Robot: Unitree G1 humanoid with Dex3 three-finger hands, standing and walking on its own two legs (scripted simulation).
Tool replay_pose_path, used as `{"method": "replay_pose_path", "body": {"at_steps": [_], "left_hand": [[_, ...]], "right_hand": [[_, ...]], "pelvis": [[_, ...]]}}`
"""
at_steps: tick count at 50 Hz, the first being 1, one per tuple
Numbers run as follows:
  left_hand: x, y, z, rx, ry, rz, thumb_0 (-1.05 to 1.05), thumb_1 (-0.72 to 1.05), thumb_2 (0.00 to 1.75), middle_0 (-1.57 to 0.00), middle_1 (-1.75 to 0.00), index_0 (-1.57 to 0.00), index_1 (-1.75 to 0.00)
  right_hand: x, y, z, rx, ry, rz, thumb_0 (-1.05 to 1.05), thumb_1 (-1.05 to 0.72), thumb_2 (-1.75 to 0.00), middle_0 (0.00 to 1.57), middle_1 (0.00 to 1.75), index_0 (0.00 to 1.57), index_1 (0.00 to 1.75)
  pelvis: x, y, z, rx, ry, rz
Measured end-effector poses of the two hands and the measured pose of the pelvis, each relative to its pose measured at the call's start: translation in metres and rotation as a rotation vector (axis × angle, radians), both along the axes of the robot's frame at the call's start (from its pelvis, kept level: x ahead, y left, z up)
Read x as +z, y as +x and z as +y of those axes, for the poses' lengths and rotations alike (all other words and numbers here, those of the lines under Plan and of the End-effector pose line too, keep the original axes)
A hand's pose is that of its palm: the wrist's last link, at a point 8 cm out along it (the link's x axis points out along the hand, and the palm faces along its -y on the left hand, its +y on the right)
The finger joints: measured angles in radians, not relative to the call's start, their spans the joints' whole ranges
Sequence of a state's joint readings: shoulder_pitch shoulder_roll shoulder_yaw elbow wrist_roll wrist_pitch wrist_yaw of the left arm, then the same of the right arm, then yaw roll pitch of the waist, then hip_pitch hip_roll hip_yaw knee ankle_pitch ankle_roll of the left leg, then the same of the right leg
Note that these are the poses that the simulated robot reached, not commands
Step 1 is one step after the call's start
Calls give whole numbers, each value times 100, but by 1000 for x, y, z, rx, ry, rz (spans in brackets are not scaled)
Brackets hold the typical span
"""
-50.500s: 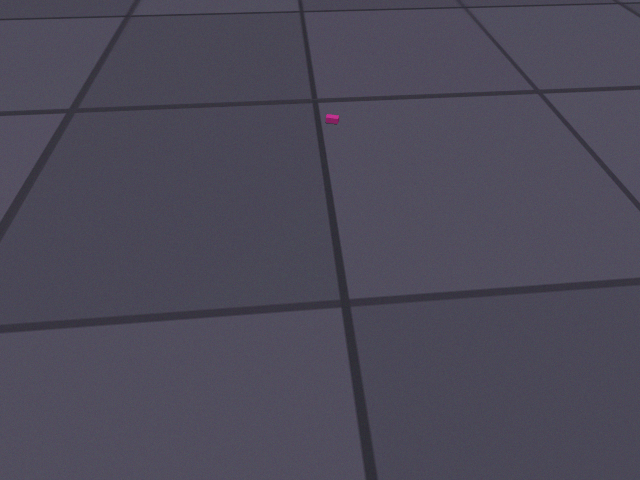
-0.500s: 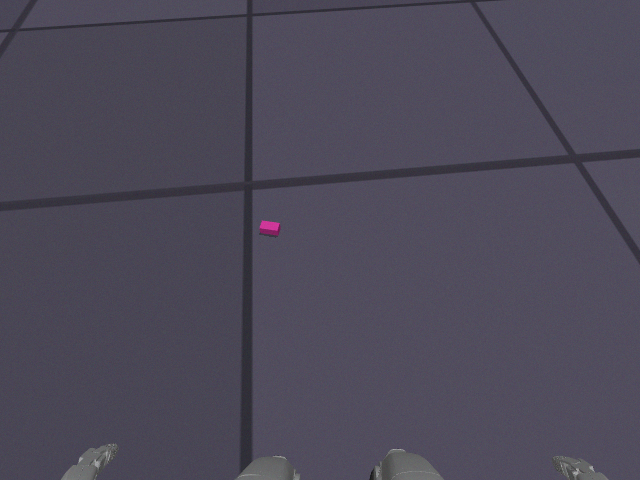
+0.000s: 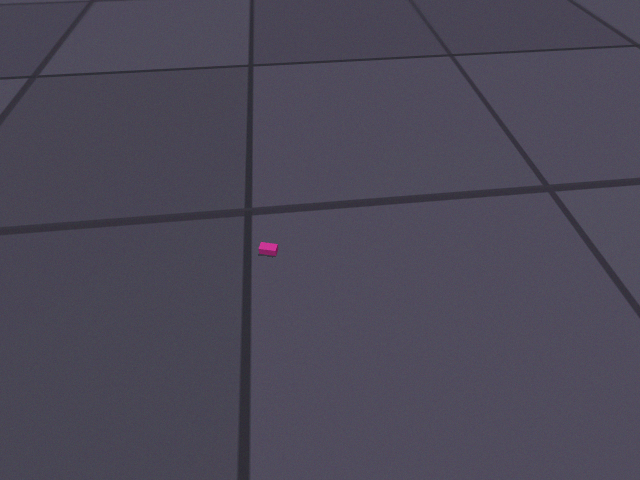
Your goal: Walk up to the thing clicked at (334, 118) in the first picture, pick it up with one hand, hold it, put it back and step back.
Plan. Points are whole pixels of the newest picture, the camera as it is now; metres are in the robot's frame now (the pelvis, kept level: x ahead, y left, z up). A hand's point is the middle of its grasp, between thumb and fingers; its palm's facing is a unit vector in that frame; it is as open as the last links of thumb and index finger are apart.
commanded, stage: step back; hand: left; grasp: from above
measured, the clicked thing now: (268, 248) +1.06 +0.23 -0.75
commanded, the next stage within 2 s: stand in 0.68 s
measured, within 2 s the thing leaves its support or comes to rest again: neither
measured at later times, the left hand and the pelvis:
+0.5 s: hand out of the picture +0.13 +0.27 -0.14, palm faces -0.01 -0.93 -0.36, open 7.4 cm; pelvis +0.03 +0.01 +0.00, yaw -1 degrees
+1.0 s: hand out of the picture +0.12 +0.25 -0.14, palm faces -0.05 -0.94 -0.33, open 7.4 cm; pelvis +0.02 +0.01 +0.02, yaw -1 degrees
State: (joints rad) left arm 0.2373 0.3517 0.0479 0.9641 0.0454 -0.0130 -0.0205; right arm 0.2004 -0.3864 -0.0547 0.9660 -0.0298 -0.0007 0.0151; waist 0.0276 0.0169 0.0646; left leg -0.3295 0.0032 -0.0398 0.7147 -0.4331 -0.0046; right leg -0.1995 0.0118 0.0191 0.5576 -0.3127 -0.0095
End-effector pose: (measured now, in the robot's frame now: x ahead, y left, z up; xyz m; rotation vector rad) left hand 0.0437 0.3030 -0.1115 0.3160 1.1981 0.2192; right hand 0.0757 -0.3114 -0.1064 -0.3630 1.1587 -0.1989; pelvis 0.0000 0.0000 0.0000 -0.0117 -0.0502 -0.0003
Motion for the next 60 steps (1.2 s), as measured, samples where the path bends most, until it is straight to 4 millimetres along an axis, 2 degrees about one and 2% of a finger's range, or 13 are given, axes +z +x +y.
{"method": "replay_pose_path", "body": {"at_steps": [6, 11, 26, 33, 39, 45, 52, 60], "left_hand": [[-7, 8, 10, -4, -19, 4, 1, 90, 90, -21, -30, -20, -30], [-7, 24, 11, -27, -12, 1, 1, 90, 90, -21, -30, -20, -30], [4, 79, 8, -37, 2, -63, 0, 90, 90, -21, -30, -20, -30], [1, 93, 8, -41, -4, -68, 0, 90, 90, -21, -30, -20, -30], [2, 91, 2, -40, -18, -37, 0, 90, 90, -21, -30, -20, -30], [5, 82, -4, -50, -25, -13, 0, 90, 90, -21, -30, -20, -30], [10, 68, -5, -52, -21, -11, 0, 90, 90, -21, -30, -20, -30], [10, 45, -3, -47, -14, 9, 0, 90, 90, -21, -30, -20, -30]], "right_hand": [[1, -4, 14, -9, -4, 4, 0, -91, -90, 20, 30, 20, 30], [3, -1, 21, -24, 22, -7, 0, -91, -90, 21, 30, 20, 30], [1, 44, 22, -23, 32, -22, 0, -91, -90, 21, 30, 20, 30], [4, 58, 24, -25, 24, -30, 0, -91, -90, 21, 30, 20, 30], [7, 61, 28, -32, 33, -31, 0, -91, -90, 21, 30, 20, 30], [9, 54, 29, -38, 47, -28, 0, -91, -90, 21, 30, 20, 30], [8, 35, 27, -45, 58, -12, 0, -91, -90, 21, 30, 20, 30], [5, 4, 22, -59, 58, 31, 0, -91, -90, 21, 30, 20, 30]], "pelvis": [[-1, 2, 10, -1, 21, 0], [1, 7, 6, -19, 8, 2], [4, 32, 7, -9, 4, 16], [4, 37, 9, -12, 6, 17], [10, 37, 10, -17, 11, 10], [14, 30, 9, -19, 12, 2], [17, 19, 7, -19, 11, -9], [18, 7, 5, -18, 10, -12]]}}
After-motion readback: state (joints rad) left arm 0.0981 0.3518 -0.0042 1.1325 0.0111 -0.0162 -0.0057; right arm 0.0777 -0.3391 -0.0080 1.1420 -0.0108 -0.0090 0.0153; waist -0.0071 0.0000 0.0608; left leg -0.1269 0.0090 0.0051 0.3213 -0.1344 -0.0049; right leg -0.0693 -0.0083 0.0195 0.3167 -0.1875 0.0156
